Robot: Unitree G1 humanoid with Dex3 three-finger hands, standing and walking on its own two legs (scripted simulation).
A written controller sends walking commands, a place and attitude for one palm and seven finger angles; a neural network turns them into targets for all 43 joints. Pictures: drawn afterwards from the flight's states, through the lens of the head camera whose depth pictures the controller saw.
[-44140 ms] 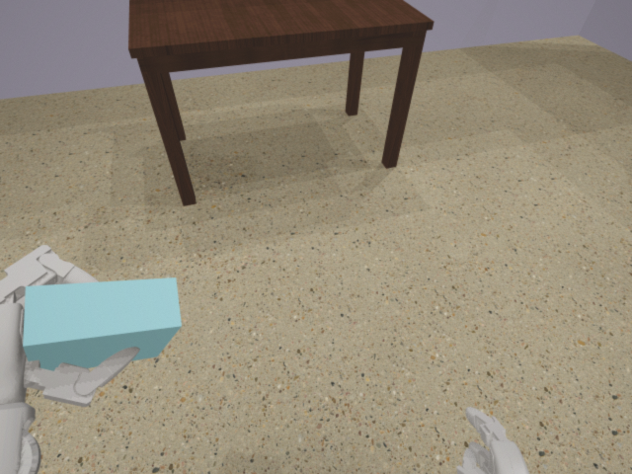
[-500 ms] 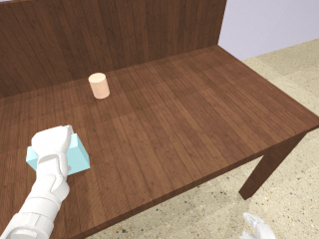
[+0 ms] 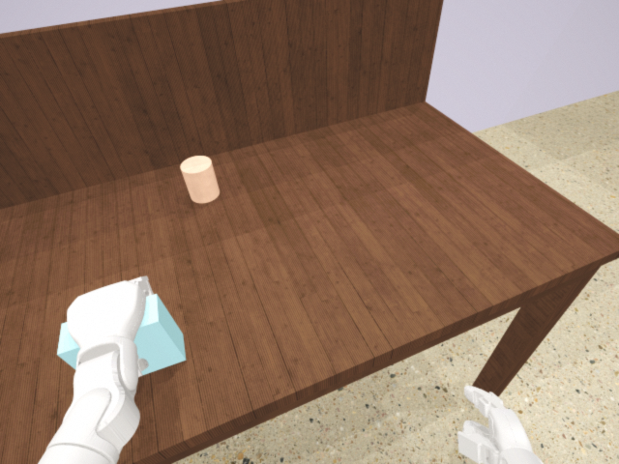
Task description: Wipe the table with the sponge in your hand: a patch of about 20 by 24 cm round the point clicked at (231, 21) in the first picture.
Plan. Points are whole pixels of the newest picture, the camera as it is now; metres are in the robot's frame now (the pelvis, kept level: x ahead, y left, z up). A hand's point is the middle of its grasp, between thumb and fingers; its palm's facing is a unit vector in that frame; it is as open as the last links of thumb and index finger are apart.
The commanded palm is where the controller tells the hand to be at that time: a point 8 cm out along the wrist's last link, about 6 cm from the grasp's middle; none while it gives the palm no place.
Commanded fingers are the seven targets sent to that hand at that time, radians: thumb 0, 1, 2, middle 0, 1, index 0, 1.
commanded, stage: wipe back along the first lane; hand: left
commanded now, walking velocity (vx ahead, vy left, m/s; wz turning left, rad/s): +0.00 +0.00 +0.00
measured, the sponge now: (133, 349) +0.26 +0.29 -0.01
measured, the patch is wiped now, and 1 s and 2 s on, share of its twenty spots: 1.00 1.00 1.00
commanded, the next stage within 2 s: lift the sponge slowly off the table in 0.30 s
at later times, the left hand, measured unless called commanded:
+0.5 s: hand (131, 359) +0.23 +0.27 +0.03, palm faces +0.00 -0.09 -1.00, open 9.2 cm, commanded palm +0.19 +0.25 +0.08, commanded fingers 0.00 0.10 1.30 -1.20 -1.60 -1.20 -1.60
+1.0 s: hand (132, 371) +0.21 +0.25 +0.04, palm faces -0.01 -0.15 -0.99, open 9.2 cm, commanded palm +0.19 +0.25 +0.11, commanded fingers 0.00 0.10 1.30 -1.20 -1.60 -1.20 -1.60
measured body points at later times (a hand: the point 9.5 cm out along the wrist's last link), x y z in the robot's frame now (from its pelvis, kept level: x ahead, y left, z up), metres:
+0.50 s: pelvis -0.01 +0.00 +0.00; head -0.03 -0.04 +0.45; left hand +0.22 +0.27 +0.09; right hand +0.22 -0.22 -0.08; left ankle +0.00 +0.09 -0.74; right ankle -0.03 -0.10 -0.74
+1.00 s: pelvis -0.01 -0.01 +0.00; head -0.04 -0.04 +0.45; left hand +0.21 +0.26 +0.09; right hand +0.22 -0.22 -0.07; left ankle +0.00 +0.09 -0.74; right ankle -0.03 -0.10 -0.74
